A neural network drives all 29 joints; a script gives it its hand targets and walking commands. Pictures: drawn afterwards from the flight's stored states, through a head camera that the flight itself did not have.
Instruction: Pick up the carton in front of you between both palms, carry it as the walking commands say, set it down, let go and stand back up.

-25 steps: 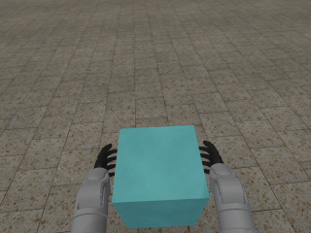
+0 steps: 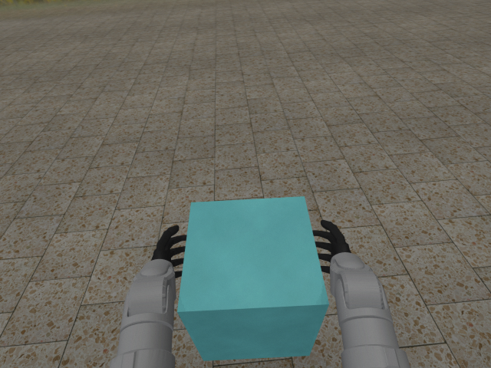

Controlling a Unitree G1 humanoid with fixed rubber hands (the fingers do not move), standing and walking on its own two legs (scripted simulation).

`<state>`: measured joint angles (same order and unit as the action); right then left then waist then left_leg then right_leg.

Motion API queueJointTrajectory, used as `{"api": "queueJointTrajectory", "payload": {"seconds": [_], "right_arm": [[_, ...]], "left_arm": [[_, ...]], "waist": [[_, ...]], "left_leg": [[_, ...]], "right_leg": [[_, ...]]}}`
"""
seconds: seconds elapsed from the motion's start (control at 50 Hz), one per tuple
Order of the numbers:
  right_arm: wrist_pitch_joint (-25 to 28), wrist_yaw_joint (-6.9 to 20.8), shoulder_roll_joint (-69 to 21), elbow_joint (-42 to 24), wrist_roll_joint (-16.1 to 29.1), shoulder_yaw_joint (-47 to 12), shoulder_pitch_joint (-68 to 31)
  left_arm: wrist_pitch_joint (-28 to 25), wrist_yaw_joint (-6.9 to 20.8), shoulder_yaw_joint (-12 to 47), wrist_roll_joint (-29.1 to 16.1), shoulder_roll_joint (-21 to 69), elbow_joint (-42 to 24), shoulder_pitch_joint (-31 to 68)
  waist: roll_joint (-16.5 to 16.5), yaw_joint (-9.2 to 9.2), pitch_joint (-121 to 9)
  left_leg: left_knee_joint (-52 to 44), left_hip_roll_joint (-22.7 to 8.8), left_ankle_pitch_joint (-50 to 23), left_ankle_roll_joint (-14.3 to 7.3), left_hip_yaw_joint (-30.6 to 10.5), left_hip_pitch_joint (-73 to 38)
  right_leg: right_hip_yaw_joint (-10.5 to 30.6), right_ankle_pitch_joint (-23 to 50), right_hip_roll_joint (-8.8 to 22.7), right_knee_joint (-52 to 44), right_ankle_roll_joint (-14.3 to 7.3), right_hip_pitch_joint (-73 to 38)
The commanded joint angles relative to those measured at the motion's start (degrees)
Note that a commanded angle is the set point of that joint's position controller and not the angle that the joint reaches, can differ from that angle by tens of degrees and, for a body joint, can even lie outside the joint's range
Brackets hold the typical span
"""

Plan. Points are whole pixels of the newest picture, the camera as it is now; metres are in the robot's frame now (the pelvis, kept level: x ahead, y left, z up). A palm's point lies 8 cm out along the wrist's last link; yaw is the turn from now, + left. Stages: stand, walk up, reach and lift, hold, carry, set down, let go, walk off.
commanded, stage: set down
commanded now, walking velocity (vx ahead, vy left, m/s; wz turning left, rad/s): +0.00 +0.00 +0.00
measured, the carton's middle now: (252, 281) +0.30 +0.00 -0.04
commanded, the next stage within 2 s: none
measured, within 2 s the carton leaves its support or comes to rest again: neither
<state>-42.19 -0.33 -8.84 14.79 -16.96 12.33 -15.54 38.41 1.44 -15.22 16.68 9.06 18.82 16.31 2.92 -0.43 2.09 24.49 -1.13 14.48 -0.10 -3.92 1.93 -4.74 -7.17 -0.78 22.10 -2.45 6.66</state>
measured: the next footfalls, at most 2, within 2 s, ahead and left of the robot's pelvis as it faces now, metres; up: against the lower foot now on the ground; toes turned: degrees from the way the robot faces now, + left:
none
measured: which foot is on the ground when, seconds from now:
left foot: down 0.00-1.00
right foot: down 0.00-1.00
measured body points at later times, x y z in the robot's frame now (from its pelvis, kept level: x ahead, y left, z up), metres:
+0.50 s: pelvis -0.01 +0.03 -0.03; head +0.13 -0.01 +0.40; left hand +0.36 +0.15 -0.08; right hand +0.36 -0.15 -0.09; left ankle +0.01 +0.15 -0.74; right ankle +0.07 -0.09 -0.74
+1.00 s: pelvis -0.04 +0.03 -0.16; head +0.21 -0.01 +0.22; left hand +0.42 +0.15 -0.24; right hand +0.42 -0.15 -0.25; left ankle +0.01 +0.15 -0.74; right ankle +0.07 -0.10 -0.74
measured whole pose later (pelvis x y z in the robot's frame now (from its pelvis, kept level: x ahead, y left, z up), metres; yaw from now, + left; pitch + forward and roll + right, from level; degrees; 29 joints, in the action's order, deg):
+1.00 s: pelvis -0.04 +0.03 -0.16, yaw +1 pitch +38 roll +2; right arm -16.7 2.9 -1.3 36.0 -18.0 27.1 -50.7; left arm 15.0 -4.5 -29.6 13.8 9.3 31.5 47.1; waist 3.1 -1.2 -6.1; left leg 76.9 3.6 28.6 0.9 -1.3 86.4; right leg 2.3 -19.4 0.8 73.3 0.6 92.1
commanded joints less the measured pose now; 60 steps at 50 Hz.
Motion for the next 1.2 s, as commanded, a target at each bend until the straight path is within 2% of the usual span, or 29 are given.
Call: {"api": "queueJointTrajectory", "payload": {"seconds": [0.0,0.1,0.22,0.28,0.34,0.4,0.44,0.52,0.58,0.62,0.66,0.68,0.7,0.78,0.84,0.9,0.98,1.08,1.18], "right_arm": [[2.62,15.09,-55.37,-2.13,15.55,-30.13,-28.87],[3.46,15.15,-54.59,1.66,14.1,-26.4,-32.02],[8.58,14.99,-49.66,13.06,7.23,-14.58,-40.33],[12.28,14.01,-43.47,17.01,2.18,-7.33,-41.2],[17.28,12.99,-37.42,19.3,-1.41,-3.18,-39.06],[23.34,12.67,-35.2,19.64,-1.24,-4.3,-39.29],[27.21,12.93,-36.49,19.7,0.47,-7.74,-40.45],[33.46,13.25,-40.16,19.47,4.67,-15.97,-44.51],[36.18,12.79,-40.18,15.53,7.83,-21.8,-47.3],[36.74,12.4,-39.23,12.8,9.65,-24.19,-49.07],[36.3,12.53,-38.32,11.86,10.79,-25.49,-50.87],[35.82,12.64,-38.27,12.72,10.92,-25.32,-51.47],[35.1,12.83,-38.37,13.66,10.66,-24.57,-51.67],[31.36,14.46,-40.78,19.61,8.0,-18.89,-54.28],[28.53,15.58,-41.93,23.17,5.66,-14.95,-57.16],[26.74,16.15,-42.73,24.96,4.61,-12.88,-60.16],[26.05,15.72,-43.74,24.56,5.24,-13.5,-64.72],[25.84,14.06,-44.57,22.08,8.05,-17.09,-70.24],[24.93,12.35,-44.32,20.25,10.39,-19.85,-74.38]], "left_arm": [[-2.22,14.8,28.23,-13.88,54.43,-2.31,28.95],[-2.79,14.6,25.07,-11.96,53.58,0.67,31.83],[-7.11,13.03,14.95,-5.71,51.83,11.08,39.44],[-10.34,10.73,8.96,-1.23,47.67,14.01,40.7],[-14.94,8.71,5.15,1.55,42.4,15.32,39.04],[-20.91,7.59,5.71,0.87,40.55,15.26,38.37],[-24.86,7.03,8.66,-0.92,42.47,15.34,38.52],[-31.19,5.78,18.22,-5.72,47.21,13.43,42.43],[-33.85,4.15,25.83,-9.61,47.38,9.09,45.58],[-34.35,2.72,28.53,-11.18,46.62,7.14,46.58],[-33.67,1.59,29.11,-11.37,46.81,6.96,47.34],[-33.18,1.21,28.9,-11.35,47.45,6.72,48.41],[-32.34,1.23,28.59,-11.27,47.76,7.26,49.39],[-28.44,3.5,25.23,-9.79,50.42,10.47,55.07],[-25.84,5.5,21.35,-8.58,50.43,13.35,59.13],[-24.29,6.97,18.45,-7.92,49.74,15.28,62.71],[-24.01,8.02,16.94,-8.4,48.37,16.33,66.81],[-24.22,8.51,17.78,-10.43,46.76,16.2,71.46],[-23.45,8.99,19.5,-13.13,45.49,15.66,75.73]], "waist": [[-4.16,0.44,-11.97],[-3.49,0.68,-10.49],[-1.91,-0.18,-7.74],[-1.79,-0.89,-6.98],[-1.73,-0.99,-9.17],[-1.86,-0.4,-14.91],[-2.25,0.04,-20.89],[-3.29,-0.6,-38.12],[-4.37,-1.68,-55.47],[-4.87,-1.74,-63.34],[-4.58,-1.43,-65.37],[-3.59,-1.1,-65.24],[-3.58,-1.89,-63.18],[-0.85,-2.86,-54.64],[-0.5,-3.29,-51.06],[-0.89,-2.91,-52.03],[-3.02,-1.96,-57.32],[-6.16,-0.82,-66.05],[-8.0,-0.7,-72.26]], "left_leg": [[-6.75,5.07,3.26,-3.12,-1.76,17.12],[-6.15,5.09,4.24,-3.05,-1.57,18.13],[-2.13,5.16,7.2,-2.75,-1.46,23.75],[0.92,5.77,5.81,-2.44,-1.2,28.04],[4.39,6.76,2.43,-1.65,-0.56,32.17],[8.95,7.8,-2.51,-0.5,0.1,36.14],[12.11,8.38,-5.74,0.31,0.24,39.11],[19.98,9.19,-12.46,1.76,0.4,45.07],[26.26,9.84,-18.96,2.62,0.38,48.58],[29.41,10.03,-22.05,3.2,0.35,49.53],[31.74,9.79,-23.78,3.59,0.03,46.68],[32.68,10.09,-20.34,3.88,0.52,48.47],[33.21,10.03,-17.53,3.76,0.53,49.62],[35.07,10.37,-2.36,3.46,1.8,58.58],[37.01,10.79,4.55,3.05,2.86,65.78],[39.94,11.34,5.97,2.74,3.85,71.19],[45.02,12.15,4.3,2.44,5.03,78.07],[51.56,13.02,3.36,2.14,6.4,86.19],[57.15,13.35,3.76,2.1,7.52,92.67]], "right_leg": [[12.01,-7.61,-0.16,-4.21,2.64,-19.36],[11.58,-7.84,-0.28,-3.11,2.25,-18.38],[10.15,-9.17,-1.38,2.11,0.97,-12.86],[9.41,-5.59,-2.21,6.24,0.63,-7.71],[8.77,0.82,-3.18,10.52,0.66,-2.33],[8.58,7.47,-4.07,15.35,0.79,2.17],[8.56,11.9,-4.49,19.1,0.81,3.85],[8.23,22.05,-4.89,27.89,0.94,6.61],[8.39,31.06,-4.93,34.39,0.77,6.58],[8.11,32.97,-5.13,37.79,0.98,9.67],[6.45,27.82,-6.18,39.46,1.82,19.88],[6.21,23.83,-6.46,40.01,1.65,22.36],[5.54,20.07,-6.71,40.34,1.89,26.61],[4.51,4.74,-6.89,42.15,1.57,38.67],[4.23,-1.03,-6.78,43.97,1.36,43.41],[4.03,-2.05,-6.84,46.56,1.55,46.08],[4.11,0.61,-6.99,50.9,2.32,47.35],[4.5,4.37,-7.07,56.66,3.57,46.69],[4.69,6.77,-6.84,61.62,4.24,46.15]]}}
